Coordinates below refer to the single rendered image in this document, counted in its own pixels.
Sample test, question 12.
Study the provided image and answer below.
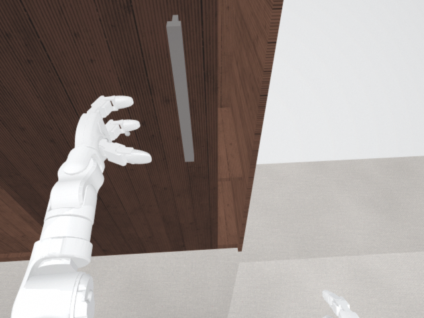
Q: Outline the handle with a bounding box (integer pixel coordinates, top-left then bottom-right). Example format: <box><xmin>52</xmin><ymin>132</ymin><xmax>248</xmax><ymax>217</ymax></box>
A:
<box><xmin>166</xmin><ymin>15</ymin><xmax>194</xmax><ymax>162</ymax></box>

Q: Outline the robot left forearm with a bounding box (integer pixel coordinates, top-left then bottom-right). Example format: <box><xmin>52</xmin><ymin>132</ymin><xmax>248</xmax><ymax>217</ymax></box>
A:
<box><xmin>11</xmin><ymin>146</ymin><xmax>105</xmax><ymax>318</ymax></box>

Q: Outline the wardrobe door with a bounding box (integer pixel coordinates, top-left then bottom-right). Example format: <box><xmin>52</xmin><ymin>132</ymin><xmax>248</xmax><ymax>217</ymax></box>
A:
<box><xmin>0</xmin><ymin>0</ymin><xmax>218</xmax><ymax>256</ymax></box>
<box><xmin>0</xmin><ymin>186</ymin><xmax>43</xmax><ymax>254</ymax></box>

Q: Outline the right robot hand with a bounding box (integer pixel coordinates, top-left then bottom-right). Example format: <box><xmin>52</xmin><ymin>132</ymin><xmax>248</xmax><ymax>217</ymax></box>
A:
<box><xmin>322</xmin><ymin>290</ymin><xmax>359</xmax><ymax>318</ymax></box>

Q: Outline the robot left upper arm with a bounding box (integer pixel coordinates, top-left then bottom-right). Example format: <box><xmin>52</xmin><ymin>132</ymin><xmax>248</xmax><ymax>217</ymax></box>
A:
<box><xmin>15</xmin><ymin>272</ymin><xmax>95</xmax><ymax>318</ymax></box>

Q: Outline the left robot hand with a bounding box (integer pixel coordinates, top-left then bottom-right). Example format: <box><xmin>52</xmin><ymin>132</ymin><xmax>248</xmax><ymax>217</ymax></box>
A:
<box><xmin>75</xmin><ymin>95</ymin><xmax>152</xmax><ymax>166</ymax></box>

